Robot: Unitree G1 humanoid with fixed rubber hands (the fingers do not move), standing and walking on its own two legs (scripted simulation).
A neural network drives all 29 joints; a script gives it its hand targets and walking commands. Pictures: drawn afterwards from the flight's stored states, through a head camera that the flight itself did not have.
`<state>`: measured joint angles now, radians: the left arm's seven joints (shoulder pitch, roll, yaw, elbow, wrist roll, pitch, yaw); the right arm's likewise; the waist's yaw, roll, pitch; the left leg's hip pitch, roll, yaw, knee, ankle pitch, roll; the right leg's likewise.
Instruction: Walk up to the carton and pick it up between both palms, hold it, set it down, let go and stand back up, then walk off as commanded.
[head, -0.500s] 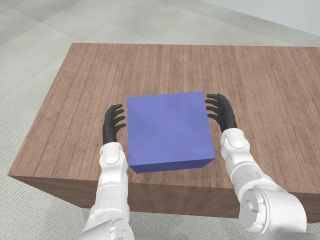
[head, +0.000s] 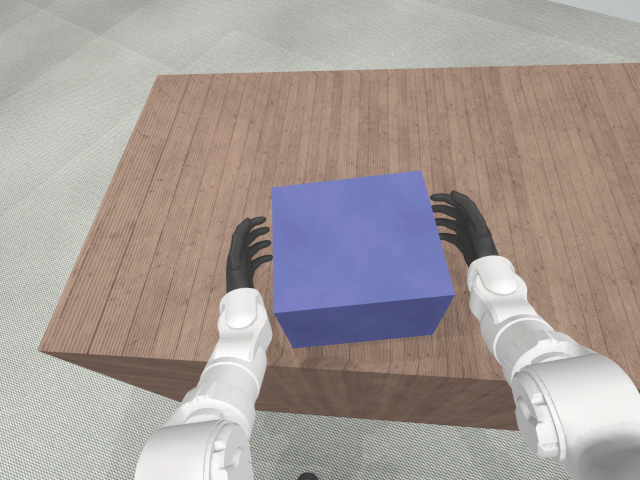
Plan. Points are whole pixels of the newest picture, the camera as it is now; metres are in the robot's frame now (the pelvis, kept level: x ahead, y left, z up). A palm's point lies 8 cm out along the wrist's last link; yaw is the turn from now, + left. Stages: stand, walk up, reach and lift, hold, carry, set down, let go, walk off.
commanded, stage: set down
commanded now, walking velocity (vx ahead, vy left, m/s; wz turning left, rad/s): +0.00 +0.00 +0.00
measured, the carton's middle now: (354, 263) +0.42 +0.03 -0.05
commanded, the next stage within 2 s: none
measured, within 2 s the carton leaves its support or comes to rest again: neither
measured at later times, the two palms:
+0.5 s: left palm (234, 251) +0.38 +0.18 +0.04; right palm (518, 199) +0.46 -0.16 +0.06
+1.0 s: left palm (190, 282) +0.32 +0.20 +0.08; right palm (540, 214) +0.41 -0.16 +0.10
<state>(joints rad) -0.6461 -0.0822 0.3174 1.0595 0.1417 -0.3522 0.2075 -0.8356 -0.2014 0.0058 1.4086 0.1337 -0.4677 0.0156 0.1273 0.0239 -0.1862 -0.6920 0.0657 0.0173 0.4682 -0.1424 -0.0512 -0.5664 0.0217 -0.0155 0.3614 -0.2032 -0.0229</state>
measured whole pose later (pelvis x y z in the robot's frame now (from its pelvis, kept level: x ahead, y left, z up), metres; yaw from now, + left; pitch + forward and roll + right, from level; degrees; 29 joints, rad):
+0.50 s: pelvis +0.00 -0.01 +0.00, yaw +0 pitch +23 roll +0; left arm -0.71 -0.03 0.27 0.99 0.06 -0.17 0.19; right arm -0.91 -0.33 0.19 1.29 0.34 -0.28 0.03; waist 0.16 0.03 -0.26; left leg -0.70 0.07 0.02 0.47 -0.10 -0.05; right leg -0.57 0.03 -0.01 0.36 -0.20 -0.02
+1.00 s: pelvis -0.05 +0.00 +0.00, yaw +0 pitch +14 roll -1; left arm -0.63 -0.02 0.20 0.70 0.03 0.11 0.21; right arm -0.91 -0.41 0.21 1.22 0.38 -0.09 0.12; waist 0.16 0.01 -0.19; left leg -0.54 0.08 0.02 0.38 -0.08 -0.04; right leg -0.47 0.03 -0.01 0.36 -0.15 -0.02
